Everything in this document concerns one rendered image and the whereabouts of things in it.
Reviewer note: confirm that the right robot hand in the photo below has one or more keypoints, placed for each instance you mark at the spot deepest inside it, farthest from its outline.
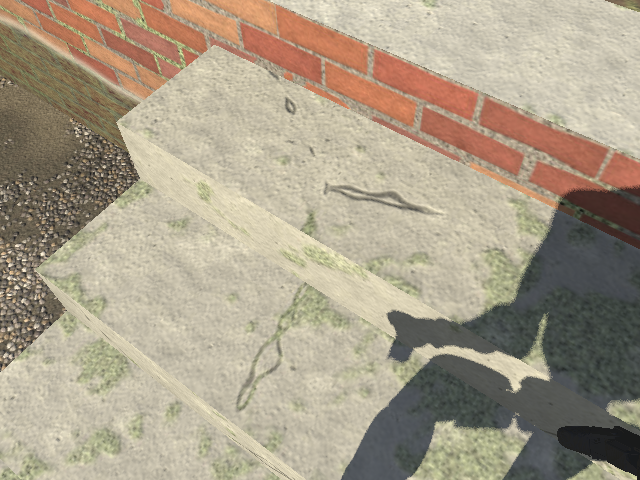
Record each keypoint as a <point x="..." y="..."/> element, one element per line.
<point x="618" y="446"/>

